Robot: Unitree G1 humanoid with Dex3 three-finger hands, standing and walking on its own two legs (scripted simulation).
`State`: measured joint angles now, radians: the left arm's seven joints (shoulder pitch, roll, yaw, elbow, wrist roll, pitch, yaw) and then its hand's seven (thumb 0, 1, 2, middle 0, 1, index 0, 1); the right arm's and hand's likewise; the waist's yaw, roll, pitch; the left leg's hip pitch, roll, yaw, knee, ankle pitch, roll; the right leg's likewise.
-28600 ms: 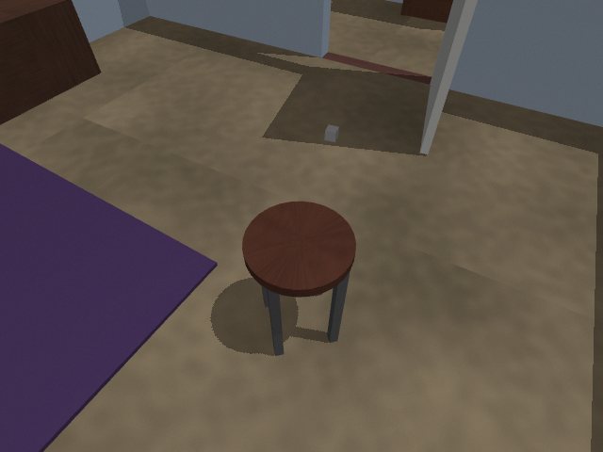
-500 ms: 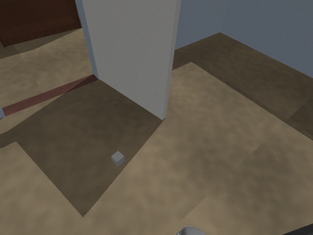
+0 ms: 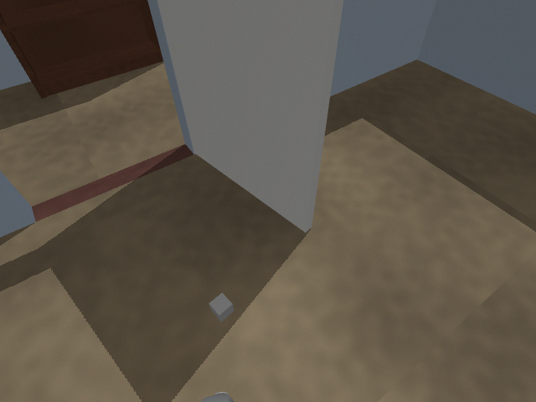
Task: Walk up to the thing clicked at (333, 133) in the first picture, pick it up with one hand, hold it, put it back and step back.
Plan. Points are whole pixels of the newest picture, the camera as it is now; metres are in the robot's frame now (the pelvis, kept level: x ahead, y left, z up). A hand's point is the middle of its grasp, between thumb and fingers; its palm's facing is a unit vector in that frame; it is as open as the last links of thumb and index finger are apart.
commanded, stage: walk up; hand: left
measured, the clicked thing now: (221, 307) +0.58 +0.21 -0.74
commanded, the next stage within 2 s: stand in 1.52 s
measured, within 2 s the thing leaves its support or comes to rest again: neither
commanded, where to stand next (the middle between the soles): +0.19 +0.00 m, yaw -1 degrees
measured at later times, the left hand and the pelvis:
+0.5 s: hand out of the picture +0.16 +0.28 -0.16, palm faces -0.06 -0.93 -0.37, open 7.4 cm; pelvis +0.08 +0.02 -0.01, yaw -1 degrees
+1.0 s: hand (126, 379) +0.20 +0.26 -0.14, palm faces -0.03 -0.95 -0.31, open 7.4 cm; pelvis +0.10 +0.02 +0.01, yaw -1 degrees
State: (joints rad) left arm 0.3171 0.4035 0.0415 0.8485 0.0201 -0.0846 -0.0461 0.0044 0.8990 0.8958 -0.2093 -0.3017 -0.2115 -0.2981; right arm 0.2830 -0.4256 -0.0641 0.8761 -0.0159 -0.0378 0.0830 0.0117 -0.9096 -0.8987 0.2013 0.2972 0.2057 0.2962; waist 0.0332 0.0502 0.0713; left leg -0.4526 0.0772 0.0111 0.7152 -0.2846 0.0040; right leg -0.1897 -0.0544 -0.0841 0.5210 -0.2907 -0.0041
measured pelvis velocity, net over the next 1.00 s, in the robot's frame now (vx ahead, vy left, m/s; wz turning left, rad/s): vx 0.10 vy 0.02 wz -0.02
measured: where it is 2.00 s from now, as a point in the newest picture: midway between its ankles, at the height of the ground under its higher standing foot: outside the picture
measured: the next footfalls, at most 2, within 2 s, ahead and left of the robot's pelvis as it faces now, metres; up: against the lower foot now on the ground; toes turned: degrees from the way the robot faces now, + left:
left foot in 0.06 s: +0.16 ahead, +0.14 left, +0.00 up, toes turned +3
right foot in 0.42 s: +0.17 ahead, -0.12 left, +0.00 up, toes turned -4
